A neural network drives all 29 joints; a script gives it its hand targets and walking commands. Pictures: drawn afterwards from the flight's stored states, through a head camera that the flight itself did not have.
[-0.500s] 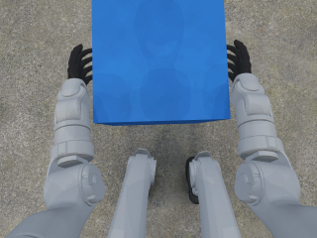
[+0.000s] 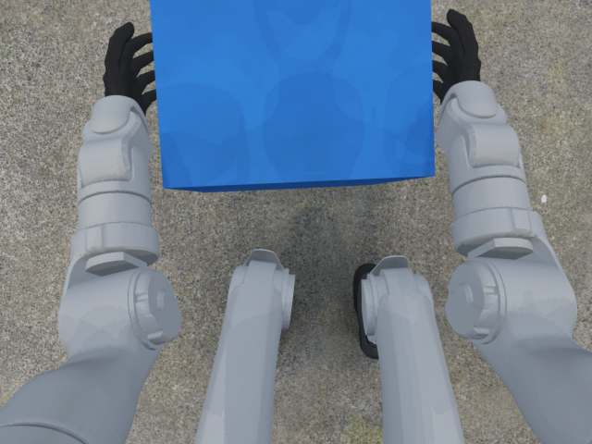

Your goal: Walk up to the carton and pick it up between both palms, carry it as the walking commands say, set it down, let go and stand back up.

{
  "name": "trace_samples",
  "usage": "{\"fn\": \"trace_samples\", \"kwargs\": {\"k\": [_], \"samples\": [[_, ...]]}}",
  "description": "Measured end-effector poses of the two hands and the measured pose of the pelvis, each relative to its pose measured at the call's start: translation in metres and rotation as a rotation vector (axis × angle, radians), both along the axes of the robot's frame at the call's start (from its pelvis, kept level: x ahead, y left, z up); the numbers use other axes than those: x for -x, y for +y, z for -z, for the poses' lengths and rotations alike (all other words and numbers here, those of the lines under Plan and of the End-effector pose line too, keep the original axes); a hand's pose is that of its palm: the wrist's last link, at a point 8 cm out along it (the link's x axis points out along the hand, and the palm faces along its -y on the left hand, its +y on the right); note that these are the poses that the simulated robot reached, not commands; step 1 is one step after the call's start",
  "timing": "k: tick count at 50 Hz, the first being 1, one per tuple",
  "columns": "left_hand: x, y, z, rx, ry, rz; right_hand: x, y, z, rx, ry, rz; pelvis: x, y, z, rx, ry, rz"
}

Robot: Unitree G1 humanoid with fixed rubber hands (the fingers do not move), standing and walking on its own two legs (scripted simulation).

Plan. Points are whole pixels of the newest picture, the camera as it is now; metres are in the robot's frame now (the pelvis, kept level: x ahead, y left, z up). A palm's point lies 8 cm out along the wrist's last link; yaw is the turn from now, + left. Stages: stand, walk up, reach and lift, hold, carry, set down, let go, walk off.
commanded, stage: set down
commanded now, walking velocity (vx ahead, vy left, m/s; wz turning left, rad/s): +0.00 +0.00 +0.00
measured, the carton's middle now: (289, 83) +0.54 +0.08 -0.20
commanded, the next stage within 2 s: none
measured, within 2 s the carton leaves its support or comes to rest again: rests again in 1.92 s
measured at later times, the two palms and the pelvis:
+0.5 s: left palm (156, 106) +0.50 +0.26 -0.19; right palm (426, 95) +0.53 -0.12 -0.20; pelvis -0.01 +0.00 -0.06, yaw +0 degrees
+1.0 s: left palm (166, 109) +0.50 +0.27 -0.23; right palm (417, 95) +0.55 -0.12 -0.24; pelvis +0.00 +0.00 -0.09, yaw +0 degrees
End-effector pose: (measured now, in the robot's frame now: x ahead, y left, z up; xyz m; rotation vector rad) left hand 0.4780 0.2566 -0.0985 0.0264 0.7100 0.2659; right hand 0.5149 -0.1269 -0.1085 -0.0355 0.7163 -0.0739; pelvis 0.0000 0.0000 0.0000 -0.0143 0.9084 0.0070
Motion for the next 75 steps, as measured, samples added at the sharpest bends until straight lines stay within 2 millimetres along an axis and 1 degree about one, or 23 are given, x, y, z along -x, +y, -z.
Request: {"fn": "trace_samples", "kwargs": {"k": [5,14,23,29,33,36,40,43,46,49,53,56,60,65,69,75], "samples": [[-0.004,0.003,0.018,-0.001,0.002,-0.011,-0.003,0.004,0.021,0.006,0.004,-0.003,0.001,0.0,0.013,0.0,0.002,-0.007],[-0.018,-0.003,0.052,0.008,-0.007,0.012,-0.01,-0.004,0.049,0.021,-0.005,0.016,0.003,0.001,0.036,0.011,0.0,-0.007],[-0.018,0.005,0.085,0.008,0.011,0.015,-0.017,0.004,0.086,0.013,0.011,-0.005,0.005,0.003,0.057,0.008,-0.012,-0.005],[-0.021,0.008,0.106,0.006,0.007,0.013,-0.021,0.008,0.106,0.017,0.008,-0.007,0.007,0.002,0.07,0.009,-0.045,-0.008],[-0.023,0.005,0.119,0.004,0.03,0.025,-0.02,0.004,0.118,0.018,0.029,0.002,0.006,0.004,0.077,0.01,-0.069,-0.005],[-0.027,0.0,0.125,0.01,0.036,0.037,-0.02,-0.002,0.126,0.03,0.036,0.001,0.004,0.004,0.08,0.006,-0.086,-0.008],[-0.036,-0.004,0.126,0.012,0.003,0.037,-0.026,-0.006,0.126,0.036,0.003,0.009,0.002,0.003,0.085,0.005,-0.11,-0.006],[-0.04,-0.003,0.126,0.008,-0.025,0.024,-0.033,-0.003,0.123,0.028,-0.023,0.009,0.002,0.001,0.088,0.005,-0.13,-0.003],[-0.036,0.002,0.127,0.006,-0.013,0.011,-0.035,0.002,0.125,0.023,-0.011,-0.002,0.001,-0.001,0.092,0.003,-0.131,-0.001],[-0.029,0.007,0.132,0.004,0.016,0.009,-0.032,0.007,0.13,0.024,0.017,-0.018,-0.001,-0.002,0.094,0.0,-0.128,-0.001],[-0.022,0.011,0.134,0.004,0.018,0.006,-0.031,0.011,0.13,0.019,0.014,-0.027,0.0,-0.003,0.096,0.0,-0.135,-0.004],[-0.023,0.01,0.133,0.013,0.007,0.007,-0.029,0.009,0.129,0.02,0.006,-0.021,0.002,-0.003,0.097,0.0,-0.147,-0.007],[-0.029,0.005,0.129,0.012,-0.002,0.025,-0.026,0.003,0.128,0.025,-0.003,-0.006,0.006,-0.002,0.099,0.001,-0.168,-0.01],[-0.033,0.002,0.127,0.01,0.002,0.035,-0.027,-0.001,0.13,0.022,-0.003,-0.008,0.009,-0.001,0.1,0.001,-0.184,-0.013],[-0.031,0.006,0.132,0.016,0.016,0.027,-0.03,0.003,0.132,0.017,0.006,-0.026,0.009,-0.002,0.101,-0.003,-0.186,-0.01],[-0.024,0.016,0.146,0.008,0.051,0.016,-0.035,0.016,0.138,-0.012,0.013,-0.058,0.004,-0.003,0.102,-0.003,-0.176,-0.008]]}}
